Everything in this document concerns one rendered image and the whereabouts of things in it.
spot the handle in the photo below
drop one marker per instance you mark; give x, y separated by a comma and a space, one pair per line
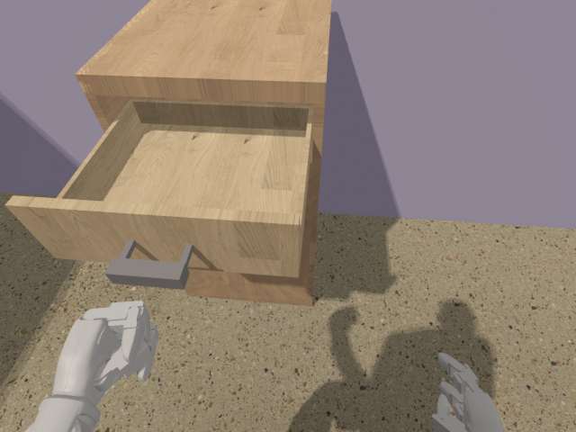
161, 274

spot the cabinet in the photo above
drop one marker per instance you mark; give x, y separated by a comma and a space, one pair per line
224, 51

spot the drawer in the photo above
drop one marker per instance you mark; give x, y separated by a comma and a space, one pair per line
229, 178

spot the robot left hand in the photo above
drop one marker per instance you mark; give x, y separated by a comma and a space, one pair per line
121, 332

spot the robot right hand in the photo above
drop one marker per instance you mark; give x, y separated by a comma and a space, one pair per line
474, 409

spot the robot left forearm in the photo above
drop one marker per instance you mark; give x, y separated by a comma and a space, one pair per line
64, 413

